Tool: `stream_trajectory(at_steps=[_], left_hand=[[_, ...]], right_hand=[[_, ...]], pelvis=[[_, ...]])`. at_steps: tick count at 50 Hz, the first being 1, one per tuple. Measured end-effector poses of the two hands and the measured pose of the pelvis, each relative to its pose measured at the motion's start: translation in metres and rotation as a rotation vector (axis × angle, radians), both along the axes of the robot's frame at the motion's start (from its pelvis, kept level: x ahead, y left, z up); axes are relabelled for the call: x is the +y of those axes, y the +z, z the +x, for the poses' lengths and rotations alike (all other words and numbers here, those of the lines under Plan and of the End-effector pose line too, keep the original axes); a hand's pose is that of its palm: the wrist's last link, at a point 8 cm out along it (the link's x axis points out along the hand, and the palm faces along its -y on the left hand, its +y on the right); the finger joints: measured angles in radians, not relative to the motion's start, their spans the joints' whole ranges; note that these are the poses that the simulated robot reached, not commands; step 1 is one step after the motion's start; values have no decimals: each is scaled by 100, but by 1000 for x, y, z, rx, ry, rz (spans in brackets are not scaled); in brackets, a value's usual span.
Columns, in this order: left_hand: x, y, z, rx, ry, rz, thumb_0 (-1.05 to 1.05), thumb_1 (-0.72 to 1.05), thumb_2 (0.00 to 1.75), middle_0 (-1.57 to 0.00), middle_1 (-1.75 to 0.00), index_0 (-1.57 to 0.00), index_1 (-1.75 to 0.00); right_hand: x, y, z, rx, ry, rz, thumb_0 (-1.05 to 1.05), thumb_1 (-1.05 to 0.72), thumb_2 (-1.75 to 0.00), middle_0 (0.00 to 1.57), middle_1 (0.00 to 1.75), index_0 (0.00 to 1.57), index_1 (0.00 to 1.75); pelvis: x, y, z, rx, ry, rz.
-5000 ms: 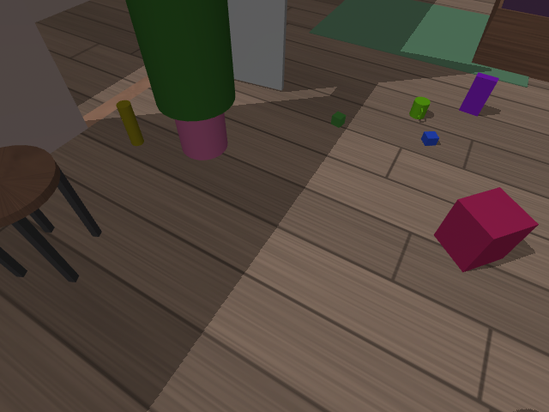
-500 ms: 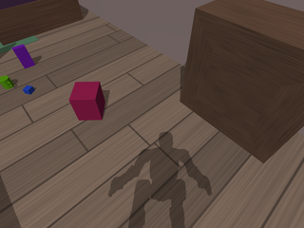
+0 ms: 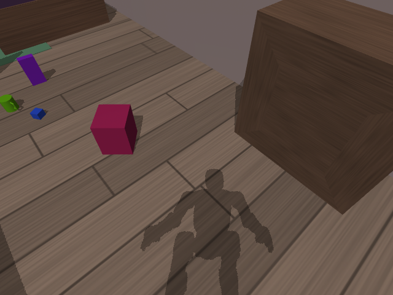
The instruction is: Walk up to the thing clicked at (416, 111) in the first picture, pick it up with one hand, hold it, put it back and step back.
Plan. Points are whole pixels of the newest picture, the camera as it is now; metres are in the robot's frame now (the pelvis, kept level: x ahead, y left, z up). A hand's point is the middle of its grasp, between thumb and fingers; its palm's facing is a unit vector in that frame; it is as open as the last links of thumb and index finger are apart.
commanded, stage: stand
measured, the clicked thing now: (10, 104) +1.48 +1.41 -0.73
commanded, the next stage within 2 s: walk up in 1.48 s
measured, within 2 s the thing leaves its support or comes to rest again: neither
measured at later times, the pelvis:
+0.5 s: pelvis +0.01 +0.01 +0.00, yaw +0 degrees
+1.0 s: pelvis +0.01 +0.01 +0.00, yaw +1 degrees
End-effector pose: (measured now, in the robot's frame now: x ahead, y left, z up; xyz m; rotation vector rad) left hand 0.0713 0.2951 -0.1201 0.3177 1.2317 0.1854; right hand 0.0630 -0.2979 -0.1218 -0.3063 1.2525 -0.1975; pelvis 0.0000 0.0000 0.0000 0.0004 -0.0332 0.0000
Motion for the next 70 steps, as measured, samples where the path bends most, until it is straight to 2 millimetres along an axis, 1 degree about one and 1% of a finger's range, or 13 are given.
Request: stream_trajectory(at_steps=[6, 15, 31, 46, 70], left_hand=[[2, 0, 8, -5, -5, -1, 0, 90, 90, -21, -30, -20, -30], [6, 0, 13, -3, 3, 2, 0, 90, 90, -21, -30, -20, -30], [9, 0, 11, 7, 15, 6, 0, 90, 90, -21, -30, -20, -30], [10, 0, 6, 9, 18, 7, 0, 90, 90, -21, -30, -20, -30], [13, -1, -1, 21, 18, 7, 0, 90, 90, -21, -30, -20, -30]], right_hand=[[2, 1, 7, -3, 2, -2, 1, -91, -90, 20, 30, 20, 30], [5, 2, 17, -11, 7, -5, 1, -91, -90, 20, 30, 20, 30], [10, 3, 30, -27, 19, -3, 1, -91, -90, 20, 30, 20, 30], [9, 3, 28, -23, 18, -4, 1, -91, -90, 20, 30, 20, 30], [11, 2, 16, -4, 11, -2, 1, -91, -90, 20, 30, 20, 30]], pelvis=[[2, 0, 5, 4, 1, -1], [5, 1, 12, 3, 5, -2], [7, 1, 15, 3, 9, -2], [8, 1, 15, -2, 12, -3], [9, 1, 12, -2, 12, -1]])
